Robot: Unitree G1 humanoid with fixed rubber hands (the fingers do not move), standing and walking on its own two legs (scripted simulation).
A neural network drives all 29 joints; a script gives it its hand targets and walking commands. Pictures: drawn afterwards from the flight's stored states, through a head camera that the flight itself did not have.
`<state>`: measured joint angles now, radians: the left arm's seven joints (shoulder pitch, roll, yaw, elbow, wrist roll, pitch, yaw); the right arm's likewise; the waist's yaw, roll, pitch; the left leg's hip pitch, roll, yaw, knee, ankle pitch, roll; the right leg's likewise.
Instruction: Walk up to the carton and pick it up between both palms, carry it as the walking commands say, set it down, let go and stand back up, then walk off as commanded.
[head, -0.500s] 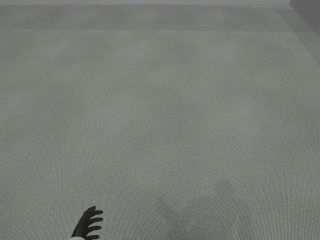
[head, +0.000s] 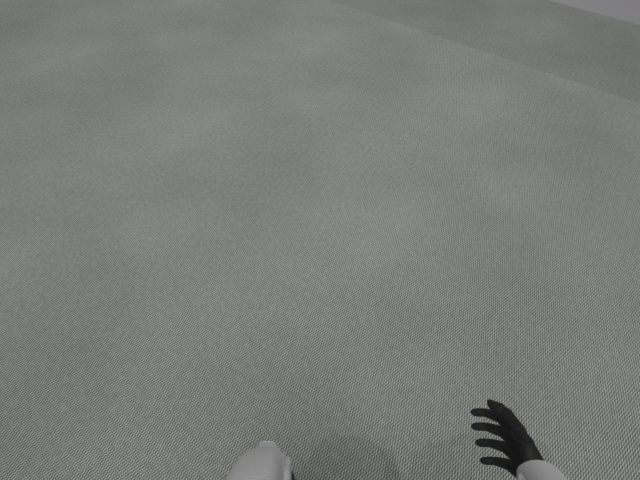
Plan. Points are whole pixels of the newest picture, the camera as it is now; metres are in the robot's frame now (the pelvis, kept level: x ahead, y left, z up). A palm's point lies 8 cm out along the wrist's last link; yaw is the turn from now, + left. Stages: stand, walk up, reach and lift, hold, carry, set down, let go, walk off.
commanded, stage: walk off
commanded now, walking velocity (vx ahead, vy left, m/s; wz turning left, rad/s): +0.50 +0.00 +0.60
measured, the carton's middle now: out of the picture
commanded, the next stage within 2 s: stand in 0.54 s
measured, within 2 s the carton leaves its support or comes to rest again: neither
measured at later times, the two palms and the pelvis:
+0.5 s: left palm (167, 378) +0.26 +0.24 -0.09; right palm (481, 302) +0.40 -0.23 -0.10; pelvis +0.26 +0.00 +0.03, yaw +17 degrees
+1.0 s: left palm (132, 259) +0.45 +0.35 -0.10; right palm (375, 217) +0.59 -0.07 -0.13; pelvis +0.45 +0.11 +0.02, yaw +25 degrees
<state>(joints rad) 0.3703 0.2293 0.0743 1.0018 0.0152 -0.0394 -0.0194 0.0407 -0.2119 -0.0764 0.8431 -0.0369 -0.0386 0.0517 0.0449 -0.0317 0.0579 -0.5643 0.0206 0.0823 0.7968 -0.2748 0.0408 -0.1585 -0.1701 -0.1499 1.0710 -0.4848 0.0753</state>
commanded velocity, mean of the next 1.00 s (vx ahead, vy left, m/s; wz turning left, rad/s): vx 0.26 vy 0.00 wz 0.31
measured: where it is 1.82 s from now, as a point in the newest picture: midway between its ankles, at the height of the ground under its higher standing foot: (294, 367)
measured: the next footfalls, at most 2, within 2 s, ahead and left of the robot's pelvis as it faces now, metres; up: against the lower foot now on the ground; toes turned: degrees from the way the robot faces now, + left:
right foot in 0.24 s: +0.25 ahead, -0.13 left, +0.00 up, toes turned -1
left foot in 0.64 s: +0.46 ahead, +0.21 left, +0.00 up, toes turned +29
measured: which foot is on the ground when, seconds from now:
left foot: down 0.00-0.26, up 0.28-0.62, down 0.64-1.00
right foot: up 0.00-0.22, down 0.24-0.64, up 0.66-0.94, down 0.96-1.00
